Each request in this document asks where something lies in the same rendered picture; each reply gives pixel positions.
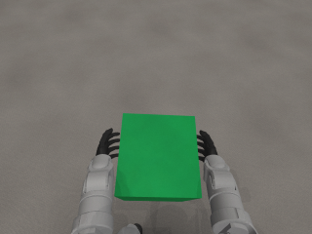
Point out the robot right forearm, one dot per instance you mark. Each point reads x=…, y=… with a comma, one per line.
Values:
x=228, y=214

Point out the robot right hand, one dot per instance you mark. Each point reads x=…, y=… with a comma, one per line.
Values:
x=207, y=144

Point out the robot left forearm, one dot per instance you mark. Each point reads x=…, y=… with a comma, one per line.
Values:
x=95, y=207

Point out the carton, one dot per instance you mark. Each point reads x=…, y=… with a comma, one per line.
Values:
x=158, y=159

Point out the left robot shin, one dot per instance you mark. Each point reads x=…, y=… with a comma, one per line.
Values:
x=133, y=226

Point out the robot left hand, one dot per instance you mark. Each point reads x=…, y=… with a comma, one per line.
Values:
x=105, y=142

